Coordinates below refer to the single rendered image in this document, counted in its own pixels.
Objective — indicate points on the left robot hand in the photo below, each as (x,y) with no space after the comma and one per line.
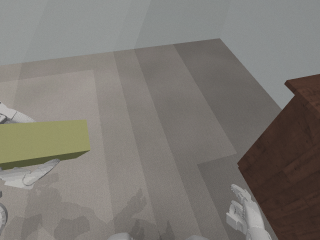
(20,177)

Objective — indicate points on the table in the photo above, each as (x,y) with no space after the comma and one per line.
(282,168)

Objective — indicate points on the right robot hand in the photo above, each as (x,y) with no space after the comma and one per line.
(244,217)

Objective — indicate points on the right robot forearm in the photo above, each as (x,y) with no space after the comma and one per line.
(257,233)

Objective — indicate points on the sponge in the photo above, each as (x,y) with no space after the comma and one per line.
(35,143)

